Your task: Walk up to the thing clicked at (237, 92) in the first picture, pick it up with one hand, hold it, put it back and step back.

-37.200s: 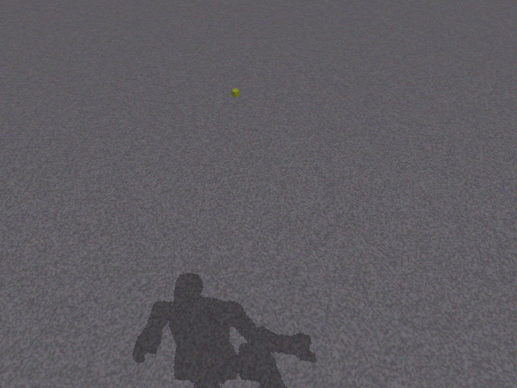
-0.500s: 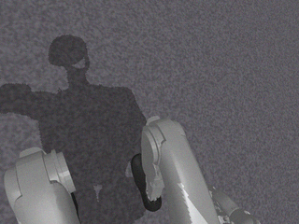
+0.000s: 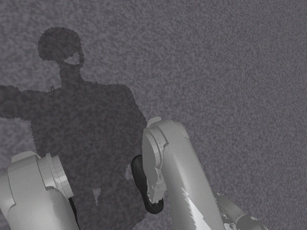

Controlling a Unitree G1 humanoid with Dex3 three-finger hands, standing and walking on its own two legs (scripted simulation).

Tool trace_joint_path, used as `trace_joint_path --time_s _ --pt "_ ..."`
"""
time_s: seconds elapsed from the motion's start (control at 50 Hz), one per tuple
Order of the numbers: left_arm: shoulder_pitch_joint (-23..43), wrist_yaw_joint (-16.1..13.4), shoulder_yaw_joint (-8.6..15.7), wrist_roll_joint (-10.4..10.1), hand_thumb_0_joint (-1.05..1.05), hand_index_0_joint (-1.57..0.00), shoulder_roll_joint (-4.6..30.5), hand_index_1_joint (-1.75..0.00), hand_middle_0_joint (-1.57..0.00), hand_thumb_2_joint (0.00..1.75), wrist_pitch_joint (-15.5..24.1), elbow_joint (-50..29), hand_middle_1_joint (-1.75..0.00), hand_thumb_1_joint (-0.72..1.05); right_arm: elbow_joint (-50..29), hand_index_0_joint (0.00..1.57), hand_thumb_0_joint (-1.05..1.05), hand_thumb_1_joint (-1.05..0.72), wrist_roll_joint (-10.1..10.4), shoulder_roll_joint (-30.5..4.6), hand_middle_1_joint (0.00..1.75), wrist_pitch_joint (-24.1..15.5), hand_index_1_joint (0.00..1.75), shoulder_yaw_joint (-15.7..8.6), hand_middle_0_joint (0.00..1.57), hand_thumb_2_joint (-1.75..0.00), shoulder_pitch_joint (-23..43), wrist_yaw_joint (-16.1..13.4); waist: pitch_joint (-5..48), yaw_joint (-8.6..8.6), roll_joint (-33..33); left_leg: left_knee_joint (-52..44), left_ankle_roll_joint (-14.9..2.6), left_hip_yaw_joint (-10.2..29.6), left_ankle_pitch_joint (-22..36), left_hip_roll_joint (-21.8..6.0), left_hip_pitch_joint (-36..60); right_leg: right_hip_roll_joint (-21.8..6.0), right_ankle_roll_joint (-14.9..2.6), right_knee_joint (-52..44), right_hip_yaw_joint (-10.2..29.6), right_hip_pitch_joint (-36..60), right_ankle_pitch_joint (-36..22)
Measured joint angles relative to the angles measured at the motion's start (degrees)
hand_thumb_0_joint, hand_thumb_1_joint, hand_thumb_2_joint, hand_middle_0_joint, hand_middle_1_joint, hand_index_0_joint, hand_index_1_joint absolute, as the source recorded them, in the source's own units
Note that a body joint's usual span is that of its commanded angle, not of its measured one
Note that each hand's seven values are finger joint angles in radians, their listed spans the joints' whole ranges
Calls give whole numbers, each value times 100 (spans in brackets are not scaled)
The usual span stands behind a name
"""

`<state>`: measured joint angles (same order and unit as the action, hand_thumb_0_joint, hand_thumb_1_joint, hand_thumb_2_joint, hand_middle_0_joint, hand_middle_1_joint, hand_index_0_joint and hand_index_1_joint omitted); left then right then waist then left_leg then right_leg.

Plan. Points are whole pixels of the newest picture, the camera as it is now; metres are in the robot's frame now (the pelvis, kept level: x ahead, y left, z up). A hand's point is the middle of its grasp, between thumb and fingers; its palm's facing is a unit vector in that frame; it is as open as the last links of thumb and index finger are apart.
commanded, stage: rest palm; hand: left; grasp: from above
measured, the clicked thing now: out of the picture +0.43 +0.36 -0.28
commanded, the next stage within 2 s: close in 0.60 s
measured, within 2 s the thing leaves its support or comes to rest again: neither
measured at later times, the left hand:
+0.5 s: hand out of the picture +0.42 +0.35 -0.24, palm faces -0.45 -0.14 -0.88, open 13.5 cm
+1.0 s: hand out of the picture +0.42 +0.34 -0.24, palm faces -0.44 -0.12 -0.89, open 12.2 cm
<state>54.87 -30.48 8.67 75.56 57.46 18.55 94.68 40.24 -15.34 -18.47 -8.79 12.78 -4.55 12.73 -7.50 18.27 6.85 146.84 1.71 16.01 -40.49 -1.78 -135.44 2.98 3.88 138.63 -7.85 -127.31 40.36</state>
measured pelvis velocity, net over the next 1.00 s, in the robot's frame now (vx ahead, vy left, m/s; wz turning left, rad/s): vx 0.00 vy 0.00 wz -0.03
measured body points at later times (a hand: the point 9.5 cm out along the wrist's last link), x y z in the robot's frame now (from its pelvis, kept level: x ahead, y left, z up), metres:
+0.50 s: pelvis +0.00 +0.00 +0.00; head +0.26 +0.14 +0.34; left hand +0.44 +0.35 -0.19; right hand +0.08 -0.25 -0.07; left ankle +0.06 +0.14 -0.26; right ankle +0.11 -0.13 -0.26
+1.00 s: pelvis +0.00 +0.00 +0.00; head +0.25 +0.14 +0.34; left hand +0.44 +0.34 -0.19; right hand +0.08 -0.26 -0.06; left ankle +0.06 +0.14 -0.26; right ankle +0.11 -0.13 -0.26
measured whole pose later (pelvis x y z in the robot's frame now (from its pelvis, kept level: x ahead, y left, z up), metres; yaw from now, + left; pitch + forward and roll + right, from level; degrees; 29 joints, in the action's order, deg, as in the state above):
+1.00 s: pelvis +0.00 +0.00 +0.00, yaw -2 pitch +25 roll -15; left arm 56.2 -36.0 6.0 76.2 58.2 16.7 97.6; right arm 40.1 -16.5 -19.5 -12.7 15.7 -2.3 14.6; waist -9.1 19.3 8.5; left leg 148.2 1.1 17.4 -40.4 -2.0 -135.2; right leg 3.8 4.3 138.4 -8.9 -126.4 39.4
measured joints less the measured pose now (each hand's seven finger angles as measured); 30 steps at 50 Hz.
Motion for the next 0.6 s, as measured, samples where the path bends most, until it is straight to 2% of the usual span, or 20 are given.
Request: trace_joint_path --time_s 0.14,0.3,0.44,0.5,0.6 --pt "68 -314 -142 190 0 -20 -6 -80 -22 90 67 131 -77 -41 20 21 0 -90 -67 -38 30 -64 30 64 20 -90 121 29 -1 26 92 47 -10 37 -2 -3 26 21 13 9 -25 41 -19" --pt "160 -605 -251 167 0 -20 -86 -80 -22 89 -207 295 -78 -40 79 21 0 -90 -98 -22 30 -240 30 149 20 -90 207 100 9 86 112 88 -54 54 24 -14 -36 50 33 6 -36 4 -63" --pt "174 -501 -116 22 1 -21 20 -80 -23 87 -359 366 -78 -38 -41 21 0 -90 -72 -42 30 -383 30 245 20 -90 168 154 -81 150 118 127 -82 64 24 -19 -53 65 38 16 -42 6 -72" --pt "184 -436 -127 -59 1 -21 74 -80 -23 86 -350 362 -78 -38 -63 21 0 -90 -73 -42 30 -387 30 288 20 -90 154 155 -109 145 117 121 -78 78 19 -14 -56 63 39 -1 -56 12 -68" --pt "78 -320 -32 -80 1 -22 175 -80 -23 85 -253 330 -78 -37 -77 21 0 -90 -86 -42 30 -358 30 309 20 -90 136 151 -151 135 114 119 -75 101 -20 -15 -20 65 63 -19 -73 53 -41"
